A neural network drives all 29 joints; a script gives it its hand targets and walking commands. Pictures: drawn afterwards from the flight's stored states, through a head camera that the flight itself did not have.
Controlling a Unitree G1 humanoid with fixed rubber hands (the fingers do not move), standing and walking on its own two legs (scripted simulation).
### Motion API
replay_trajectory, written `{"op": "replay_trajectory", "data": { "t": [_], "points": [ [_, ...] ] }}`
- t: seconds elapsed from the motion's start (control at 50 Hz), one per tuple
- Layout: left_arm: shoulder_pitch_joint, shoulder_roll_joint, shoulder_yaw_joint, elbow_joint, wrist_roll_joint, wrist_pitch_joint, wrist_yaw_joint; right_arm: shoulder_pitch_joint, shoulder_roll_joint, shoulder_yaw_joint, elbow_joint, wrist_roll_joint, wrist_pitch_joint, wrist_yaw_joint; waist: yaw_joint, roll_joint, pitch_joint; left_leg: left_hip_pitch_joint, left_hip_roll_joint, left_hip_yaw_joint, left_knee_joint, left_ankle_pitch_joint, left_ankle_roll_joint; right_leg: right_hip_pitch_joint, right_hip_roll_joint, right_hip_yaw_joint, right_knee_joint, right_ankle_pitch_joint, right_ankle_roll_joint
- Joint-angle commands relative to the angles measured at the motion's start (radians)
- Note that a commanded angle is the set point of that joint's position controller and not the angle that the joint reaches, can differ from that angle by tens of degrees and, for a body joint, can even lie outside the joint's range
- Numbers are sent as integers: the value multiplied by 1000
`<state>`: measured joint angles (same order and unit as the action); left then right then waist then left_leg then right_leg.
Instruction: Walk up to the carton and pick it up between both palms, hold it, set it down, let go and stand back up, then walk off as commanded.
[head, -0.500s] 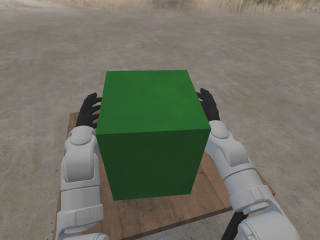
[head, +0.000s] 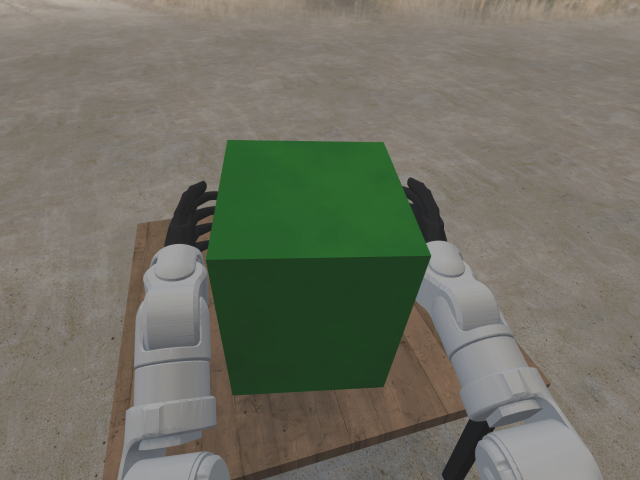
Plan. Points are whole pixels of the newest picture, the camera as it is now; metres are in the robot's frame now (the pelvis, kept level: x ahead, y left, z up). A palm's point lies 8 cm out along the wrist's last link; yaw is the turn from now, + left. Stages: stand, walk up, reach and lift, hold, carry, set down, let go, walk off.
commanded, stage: hold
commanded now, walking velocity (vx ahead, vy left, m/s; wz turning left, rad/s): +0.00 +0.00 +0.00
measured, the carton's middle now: (308, 268) +0.37 +0.01 +0.14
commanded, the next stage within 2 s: none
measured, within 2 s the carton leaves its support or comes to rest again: neither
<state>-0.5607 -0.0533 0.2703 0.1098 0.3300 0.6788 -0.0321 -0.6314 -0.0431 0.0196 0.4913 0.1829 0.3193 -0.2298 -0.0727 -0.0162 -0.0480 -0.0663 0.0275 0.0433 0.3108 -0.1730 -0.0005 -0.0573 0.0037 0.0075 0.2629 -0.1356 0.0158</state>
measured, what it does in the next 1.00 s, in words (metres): stands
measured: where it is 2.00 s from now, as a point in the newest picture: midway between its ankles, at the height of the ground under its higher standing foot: outside the picture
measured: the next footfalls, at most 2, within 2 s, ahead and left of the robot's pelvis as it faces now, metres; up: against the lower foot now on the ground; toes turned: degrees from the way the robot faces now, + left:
none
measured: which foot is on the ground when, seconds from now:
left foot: down 0.00-1.00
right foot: down 0.00-1.00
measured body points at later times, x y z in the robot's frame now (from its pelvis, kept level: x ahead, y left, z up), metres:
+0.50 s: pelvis -0.01 +0.00 +0.00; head -0.07 +0.02 +0.45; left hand +0.35 +0.16 +0.20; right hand +0.36 -0.13 +0.19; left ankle +0.00 +0.12 -0.75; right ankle +0.01 -0.12 -0.75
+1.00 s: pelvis +0.00 +0.00 +0.00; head -0.04 +0.01 +0.45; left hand +0.37 +0.15 +0.19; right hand +0.38 -0.14 +0.18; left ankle +0.00 +0.12 -0.75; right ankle +0.01 -0.12 -0.75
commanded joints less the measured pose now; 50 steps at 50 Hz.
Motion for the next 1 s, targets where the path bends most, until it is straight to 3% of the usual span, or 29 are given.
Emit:
{"op": "replay_trajectory", "data": {
  "t": [0.0,0.02,0.04,0.06,0.08,0.12,0.16,0.18,0.2,0.28,0.34,0.36,0.4,0.42,0.44,0.46,0.48,0.5,0.52,0.56,0.64,0.68,0.7,0.72,0.78,0.82,0.88,0.9,0.98],
  "points": [
    [-505,-538,-544,-296,-188,-63,-126,-668,631,504,-512,173,-103,75,-3,-22,-460,283,-71,-17,86,567,-26,248,82,-91,41,498,46],
    [-460,-498,-497,-201,-154,-41,-127,-665,578,486,-444,161,-79,63,-4,-8,-336,246,-76,-17,68,496,-32,225,69,-83,23,465,42],
    [-466,-494,-500,-199,-175,-42,-134,-657,590,488,-468,154,-71,61,3,-37,-351,231,-86,-8,60,463,-19,240,70,-83,20,471,49],
    [-455,-492,-516,-219,-167,-33,-139,-619,582,478,-449,141,-65,53,-24,-17,-335,234,-86,-11,57,464,-28,240,66,-77,18,497,48],
    [-443,-466,-486,-203,-149,-32,-148,-617,591,483,-461,138,-58,49,-5,-45,-310,213,-88,-4,50,447,-24,259,71,-89,20,475,51],
    [-400,-528,-545,-242,-176,-10,-148,-609,542,440,-465,134,-57,47,-44,7,-307,275,-63,-23,48,486,-61,190,75,-88,8,419,40],
    [-441,-485,-495,-237,-152,-10,-153,-560,553,453,-421,140,-38,46,-25,-5,-268,239,-80,-5,42,443,-44,233,76,-91,8,414,37],
    [-490,-504,-524,-268,-184,-18,-158,-595,554,432,-452,137,-44,52,-44,10,-328,266,-75,-13,47,436,-52,215,74,-93,9,378,39],
    [-511,-470,-492,-209,-161,-18,-160,-566,546,397,-350,100,-29,57,-37,-1,-219,210,-79,-3,16,346,-41,183,70,-89,-12,293,36],
    [-602,-533,-538,-214,-214,-40,-147,-706,579,371,-417,105,-60,76,-42,-6,-282,215,-58,-14,18,330,-45,141,77,-98,-10,190,22],
    [-611,-538,-516,-157,-177,-36,-133,-715,568,335,-340,81,-61,96,-33,28,-238,163,-53,-9,-19,215,-45,110,70,-97,-22,86,1],
    [-611,-538,-495,-136,-181,-40,-138,-716,585,345,-351,74,-68,99,-17,-12,-225,155,-51,-3,-27,180,-32,123,67,-94,-25,76,8],
    [-653,-516,-460,-93,-159,-44,-137,-711,553,294,-242,41,-57,114,-30,3,-196,124,-53,7,-62,72,-22,106,62,-98,-33,-2,8],
    [-683,-484,-423,-24,-145,-44,-142,-750,548,260,-226,25,-63,118,-23,2,-156,86,-59,11,-72,-7,-8,84,52,-91,-47,-71,2],
    [-684,-531,-443,-49,-146,-47,-134,-745,543,245,-219,17,-75,134,-39,1,-158,71,-43,1,-89,-5,-28,96,66,-110,-28,-74,-1],
    [-679,-530,-439,-38,-148,-47,-132,-780,557,254,-242,26,-77,137,-21,-11,-166,71,-48,8,-88,-29,-12,80,57,-102,-35,-89,-3],
    [-659,-538,-451,-60,-143,-46,-131,-746,561,262,-229,24,-80,137,-37,-12,-179,64,-40,8,-93,10,-16,128,63,-106,-17,-20,3],
    [-642,-539,-442,-57,-127,-40,-133,-729,550,262,-218,30,-79,143,-17,18,-151,68,-39,-3,-77,50,-25,130,58,-99,-14,-15,-1],
    [-642,-508,-392,-21,-120,-43,-138,-743,571,262,-198,14,-71,140,10,-14,-139,74,-58,15,-77,32,3,110,47,-97,-34,-35,3],
    [-640,-510,-377,-17,-102,-45,-142,-768,575,277,-210,24,-82,139,17,-17,-164,96,-62,21,-70,60,2,128,50,-98,-38,-14,5],
    [-629,-507,-427,-84,-139,-61,-134,-806,606,358,-339,64,-109,128,33,-41,-278,138,-71,14,-29,186,5,156,58,-108,-21,105,22],
    [-652,-509,-425,-49,-152,-73,-125,-777,611,348,-285,49,-97,124,26,-56,-218,112,-69,13,-46,133,7,129,60,-104,-29,48,17],
    [-619,-527,-428,-80,-140,-65,-134,-744,617,343,-274,47,-102,119,19,-21,-229,157,-72,22,-37,182,6,146,54,-99,-30,98,22],
    [-584,-469,-376,-20,-106,-51,-141,-739,588,329,-235,41,-90,119,21,-57,-169,131,-70,16,-43,148,18,135,52,-103,-36,90,23],
    [-568,-499,-430,-137,-131,-64,-137,-689,609,386,-307,72,-96,106,20,-40,-285,187,-76,16,-7,264,4,187,54,-101,-12,224,33],
    [-580,-471,-426,-99,-136,-57,-144,-772,603,396,-360,88,-100,94,29,-45,-262,184,-87,17,-5,237,12,156,48,-96,-19,224,43],
    [-530,-524,-471,-182,-149,-53,-129,-687,613,452,-398,138,-95,87,19,-32,-296,235,-65,-9,22,395,-8,185,71,-89,6,330,39],
    [-531,-522,-485,-193,-164,-51,-133,-687,603,443,-419,123,-97,83,-3,-14,-338,230,-77,-9,43,412,-17,189,65,-90,4,340,34],
    [-506,-502,-518,-197,-179,-41,-140,-672,572,443,-425,118,-76,65,-22,-24,-319,240,-75,-3,47,426,-31,198,71,-102,10,390,43]
  ]
}}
